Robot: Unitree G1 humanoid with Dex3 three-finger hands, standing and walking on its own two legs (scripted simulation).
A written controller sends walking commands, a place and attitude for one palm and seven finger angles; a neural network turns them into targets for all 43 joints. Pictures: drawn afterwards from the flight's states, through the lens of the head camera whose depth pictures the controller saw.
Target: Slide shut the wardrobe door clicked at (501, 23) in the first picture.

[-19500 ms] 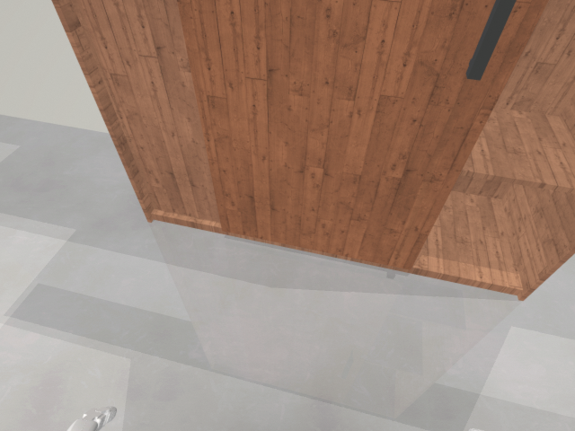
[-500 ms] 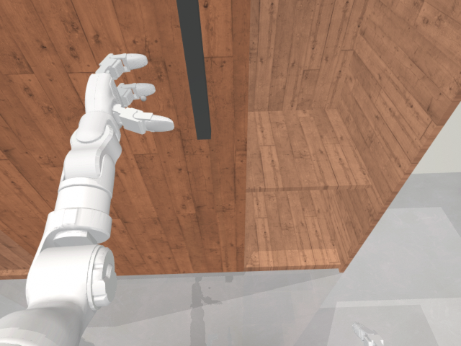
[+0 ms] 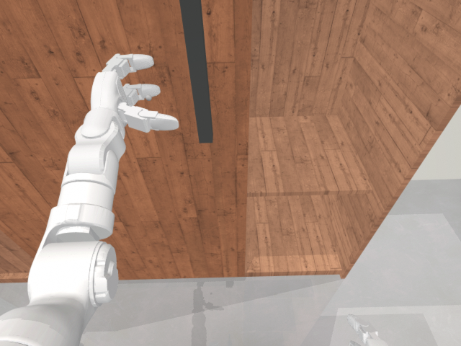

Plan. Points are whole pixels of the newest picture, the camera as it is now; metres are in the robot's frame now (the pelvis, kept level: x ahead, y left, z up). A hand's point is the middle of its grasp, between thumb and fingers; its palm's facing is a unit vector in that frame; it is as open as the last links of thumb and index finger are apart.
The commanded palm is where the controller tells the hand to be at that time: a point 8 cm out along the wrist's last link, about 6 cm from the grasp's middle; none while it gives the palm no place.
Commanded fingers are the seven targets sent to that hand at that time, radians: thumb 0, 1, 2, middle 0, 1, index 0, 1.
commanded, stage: move the hooked fingers beside the handle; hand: left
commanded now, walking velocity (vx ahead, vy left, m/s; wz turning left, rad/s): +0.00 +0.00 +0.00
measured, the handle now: (198, 57) +0.52 +0.07 +0.27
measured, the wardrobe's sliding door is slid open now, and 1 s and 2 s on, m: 0.43 0.43 0.43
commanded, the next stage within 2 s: feel for the door with the fingertips in 0.78 s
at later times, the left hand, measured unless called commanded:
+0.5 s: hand (145, 100) +0.44 +0.15 +0.23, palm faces +0.10 -1.00 +0.00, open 14.0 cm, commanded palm +0.42 +0.19 +0.23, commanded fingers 0.00 -0.50 0.30 -0.30 -1.20 -0.30 -1.20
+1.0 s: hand (152, 95) +0.46 +0.15 +0.23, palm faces +0.07 -1.00 -0.02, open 14.0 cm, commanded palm +0.43 +0.18 +0.23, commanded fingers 0.00 -0.50 0.30 -0.30 -1.20 -0.30 -1.20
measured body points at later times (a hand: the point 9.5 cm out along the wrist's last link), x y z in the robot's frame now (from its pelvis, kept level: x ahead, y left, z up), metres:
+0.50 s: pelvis +0.00 +0.00 +0.00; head +0.00 -0.02 +0.45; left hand +0.43 +0.21 +0.23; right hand +0.12 -0.25 -0.11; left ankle -0.04 +0.08 -0.74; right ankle +0.03 -0.10 -0.74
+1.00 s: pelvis +0.00 +0.00 +0.00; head +0.01 -0.02 +0.45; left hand +0.45 +0.20 +0.23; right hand +0.11 -0.25 -0.12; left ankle -0.04 +0.08 -0.74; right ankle +0.03 -0.10 -0.74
